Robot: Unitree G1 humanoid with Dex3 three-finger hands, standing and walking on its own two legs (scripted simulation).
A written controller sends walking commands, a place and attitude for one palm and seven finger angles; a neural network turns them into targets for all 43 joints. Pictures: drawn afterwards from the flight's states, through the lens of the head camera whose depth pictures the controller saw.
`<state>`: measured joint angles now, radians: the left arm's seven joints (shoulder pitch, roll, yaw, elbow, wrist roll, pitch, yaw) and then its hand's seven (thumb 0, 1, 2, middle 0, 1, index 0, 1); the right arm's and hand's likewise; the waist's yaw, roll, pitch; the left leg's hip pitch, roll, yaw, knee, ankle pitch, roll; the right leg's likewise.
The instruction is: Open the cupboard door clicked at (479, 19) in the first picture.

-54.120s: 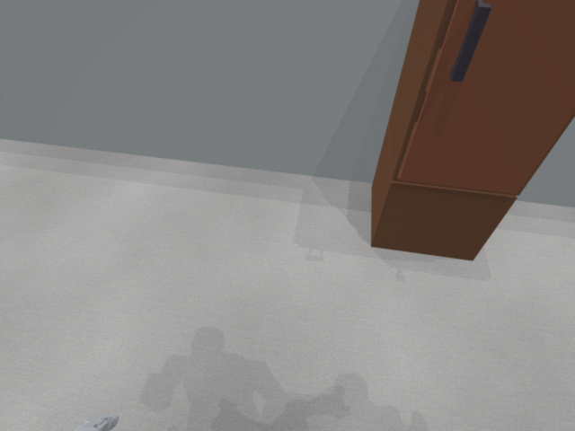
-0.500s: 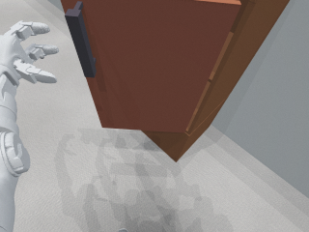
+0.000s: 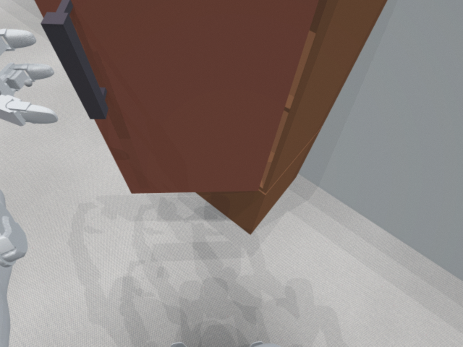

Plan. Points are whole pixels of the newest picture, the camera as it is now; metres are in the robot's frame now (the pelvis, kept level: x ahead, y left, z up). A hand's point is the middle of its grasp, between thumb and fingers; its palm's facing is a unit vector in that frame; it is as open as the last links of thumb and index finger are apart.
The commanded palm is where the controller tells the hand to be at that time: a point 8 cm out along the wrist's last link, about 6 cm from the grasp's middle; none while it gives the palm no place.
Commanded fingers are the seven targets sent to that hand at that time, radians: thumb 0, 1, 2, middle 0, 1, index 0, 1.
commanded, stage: move the hooked fingers beside the handle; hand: left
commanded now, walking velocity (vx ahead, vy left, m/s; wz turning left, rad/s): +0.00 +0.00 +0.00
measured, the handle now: (84, 64) +0.54 +0.18 +0.16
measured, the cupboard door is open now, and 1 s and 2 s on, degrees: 42 42 42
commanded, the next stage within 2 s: slide the fingers in behind the handle in 0.70 s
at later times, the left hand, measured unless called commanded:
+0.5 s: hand (27, 84) +0.49 +0.25 +0.17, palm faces -0.02 -1.00 +0.03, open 14.0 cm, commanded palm +0.48 +0.31 +0.16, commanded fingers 0.00 -0.50 0.30 -0.30 -1.20 -0.30 -1.20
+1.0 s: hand (21, 90) +0.49 +0.26 +0.16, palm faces -0.03 -1.00 +0.01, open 14.0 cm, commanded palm +0.47 +0.30 +0.16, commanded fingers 0.00 -0.50 0.30 -0.30 -1.20 -0.30 -1.20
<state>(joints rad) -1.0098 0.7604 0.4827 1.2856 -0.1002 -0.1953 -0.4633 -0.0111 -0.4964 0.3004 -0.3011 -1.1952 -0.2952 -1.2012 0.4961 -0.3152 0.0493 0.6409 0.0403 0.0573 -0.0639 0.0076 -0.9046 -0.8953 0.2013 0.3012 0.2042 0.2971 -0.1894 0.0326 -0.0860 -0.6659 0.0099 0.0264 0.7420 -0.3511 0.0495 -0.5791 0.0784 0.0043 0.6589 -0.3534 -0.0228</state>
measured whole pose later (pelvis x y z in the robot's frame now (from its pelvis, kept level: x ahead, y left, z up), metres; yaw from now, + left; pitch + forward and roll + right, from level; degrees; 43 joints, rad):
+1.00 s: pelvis +0.00 +0.01 +0.00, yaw +1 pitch +15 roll -3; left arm -1.01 0.71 0.41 1.25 -0.14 -0.20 -0.48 -0.01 -0.50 0.30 -0.30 -1.20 -0.29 -1.20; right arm 0.45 -0.32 0.04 0.64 0.04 0.04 -0.06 0.01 -0.90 -0.90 0.20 0.30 0.20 0.30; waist -0.17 0.03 -0.09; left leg -0.67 0.00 0.00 0.76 -0.35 0.05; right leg -0.56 0.07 -0.02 0.66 -0.36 -0.02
